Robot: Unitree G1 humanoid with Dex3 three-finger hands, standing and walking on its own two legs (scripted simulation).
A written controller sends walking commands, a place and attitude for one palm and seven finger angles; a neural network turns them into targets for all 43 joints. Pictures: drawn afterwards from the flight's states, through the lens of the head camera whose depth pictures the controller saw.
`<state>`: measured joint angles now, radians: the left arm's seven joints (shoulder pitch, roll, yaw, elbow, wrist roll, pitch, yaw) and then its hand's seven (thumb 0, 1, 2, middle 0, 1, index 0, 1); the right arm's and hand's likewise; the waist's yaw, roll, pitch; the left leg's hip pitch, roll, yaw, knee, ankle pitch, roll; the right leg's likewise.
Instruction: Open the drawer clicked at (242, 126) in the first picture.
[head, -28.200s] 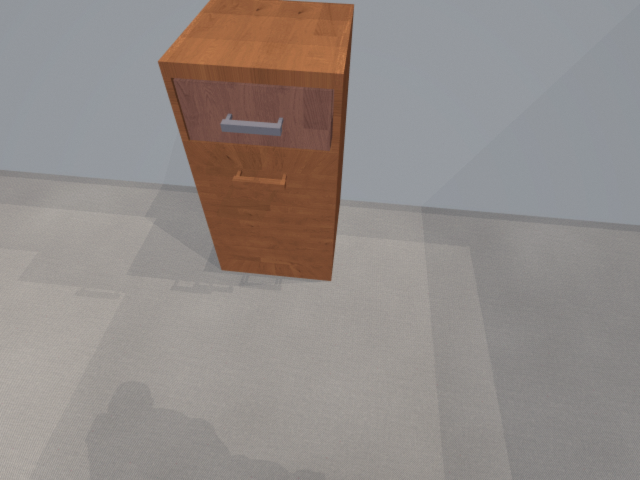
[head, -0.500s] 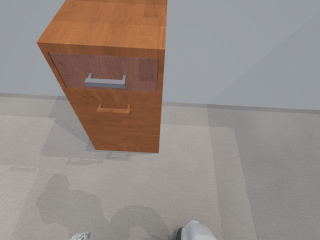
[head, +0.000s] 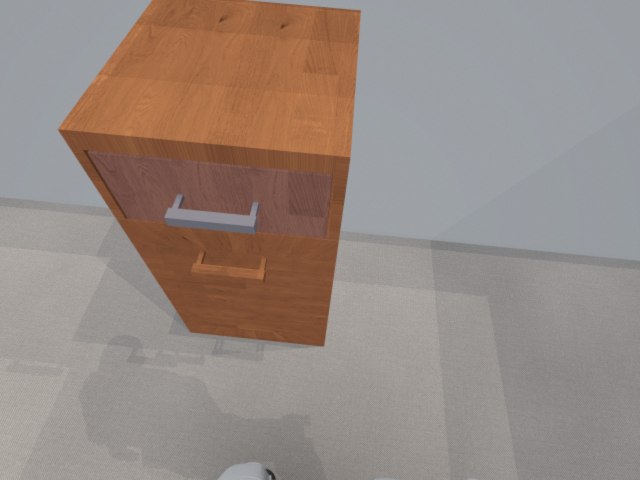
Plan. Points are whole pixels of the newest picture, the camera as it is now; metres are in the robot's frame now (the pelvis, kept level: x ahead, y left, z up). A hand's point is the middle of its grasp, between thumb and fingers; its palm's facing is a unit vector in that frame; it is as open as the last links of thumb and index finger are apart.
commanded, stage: come to a stop and stand still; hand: left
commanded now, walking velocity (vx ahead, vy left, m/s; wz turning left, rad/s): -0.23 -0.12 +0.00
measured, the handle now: (214, 212) +0.51 +0.22 -0.06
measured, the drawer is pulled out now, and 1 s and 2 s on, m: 0.00 0.00 0.00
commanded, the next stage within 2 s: look again from close up in 1.22 s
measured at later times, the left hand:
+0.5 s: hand out of the picture +0.03 +0.15 -0.17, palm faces +0.05 -0.98 -0.21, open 7.4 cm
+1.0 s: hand out of the picture -0.02 +0.22 -0.16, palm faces -0.01 -0.97 -0.26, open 7.4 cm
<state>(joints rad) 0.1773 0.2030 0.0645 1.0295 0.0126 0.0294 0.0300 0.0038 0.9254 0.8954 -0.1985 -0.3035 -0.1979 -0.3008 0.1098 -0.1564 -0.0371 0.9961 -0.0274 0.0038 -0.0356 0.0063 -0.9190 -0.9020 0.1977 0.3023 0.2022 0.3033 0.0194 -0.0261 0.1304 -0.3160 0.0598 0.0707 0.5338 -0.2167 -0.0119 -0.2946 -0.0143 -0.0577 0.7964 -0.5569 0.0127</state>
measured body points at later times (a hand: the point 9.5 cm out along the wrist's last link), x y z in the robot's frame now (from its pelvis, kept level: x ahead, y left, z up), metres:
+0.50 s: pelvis -0.02 -0.03 +0.00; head +0.02 -0.03 +0.45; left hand +0.02 +0.20 -0.15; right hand +0.04 -0.28 -0.15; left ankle -0.05 +0.10 -0.74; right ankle -0.02 -0.12 -0.73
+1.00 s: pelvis -0.06 +0.03 +0.00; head -0.07 +0.02 +0.45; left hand -0.02 +0.27 -0.14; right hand -0.04 -0.21 -0.15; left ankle -0.05 +0.10 -0.73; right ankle -0.02 -0.12 -0.73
